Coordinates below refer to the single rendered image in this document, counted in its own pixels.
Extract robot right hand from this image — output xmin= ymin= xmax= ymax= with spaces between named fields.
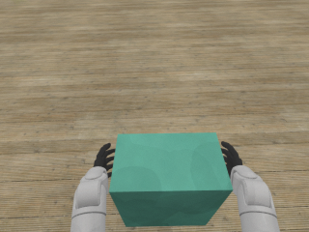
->
xmin=220 ymin=141 xmax=243 ymax=179

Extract robot left hand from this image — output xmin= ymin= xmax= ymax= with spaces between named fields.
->
xmin=93 ymin=142 xmax=116 ymax=178

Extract carton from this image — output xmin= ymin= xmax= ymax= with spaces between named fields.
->
xmin=109 ymin=132 xmax=233 ymax=227

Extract right robot forearm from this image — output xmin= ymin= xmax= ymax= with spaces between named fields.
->
xmin=230 ymin=165 xmax=280 ymax=232

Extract left robot forearm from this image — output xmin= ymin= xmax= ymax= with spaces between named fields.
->
xmin=70 ymin=166 xmax=109 ymax=232

